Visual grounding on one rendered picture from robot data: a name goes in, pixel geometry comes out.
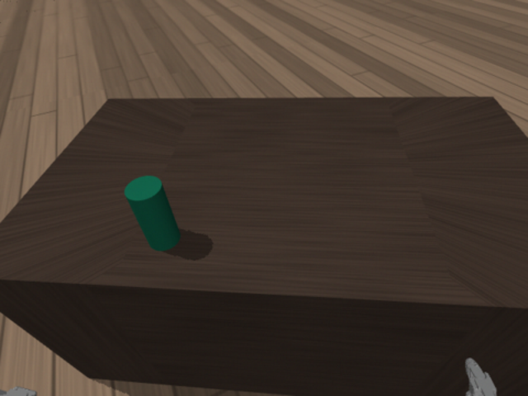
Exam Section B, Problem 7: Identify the can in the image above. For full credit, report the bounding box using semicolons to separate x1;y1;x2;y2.
125;176;181;251

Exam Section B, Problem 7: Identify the right robot hand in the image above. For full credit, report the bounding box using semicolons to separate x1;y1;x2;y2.
465;358;497;396

